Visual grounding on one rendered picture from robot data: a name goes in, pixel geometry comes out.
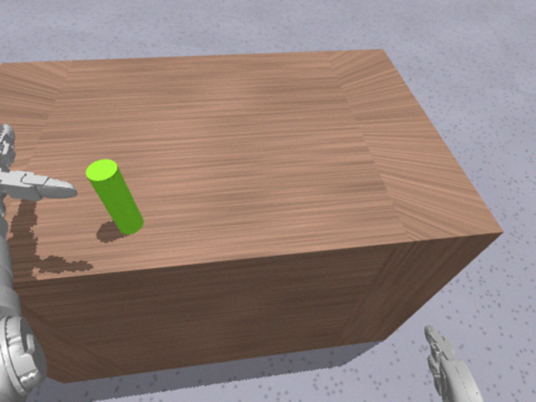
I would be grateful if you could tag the left robot hand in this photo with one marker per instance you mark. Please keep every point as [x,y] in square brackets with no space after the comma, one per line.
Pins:
[26,185]

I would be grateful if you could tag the can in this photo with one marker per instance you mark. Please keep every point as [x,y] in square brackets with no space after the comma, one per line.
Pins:
[106,179]

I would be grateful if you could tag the left robot arm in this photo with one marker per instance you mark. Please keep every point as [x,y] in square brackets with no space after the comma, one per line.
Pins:
[22,361]

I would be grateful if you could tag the right robot hand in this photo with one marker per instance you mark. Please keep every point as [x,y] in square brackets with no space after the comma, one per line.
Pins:
[452,378]

